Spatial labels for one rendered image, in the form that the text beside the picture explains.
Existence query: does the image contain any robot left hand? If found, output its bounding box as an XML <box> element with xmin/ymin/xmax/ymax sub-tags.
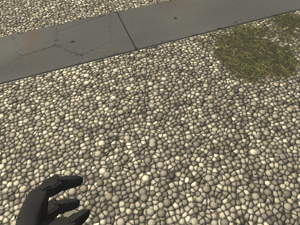
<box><xmin>14</xmin><ymin>174</ymin><xmax>90</xmax><ymax>225</ymax></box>

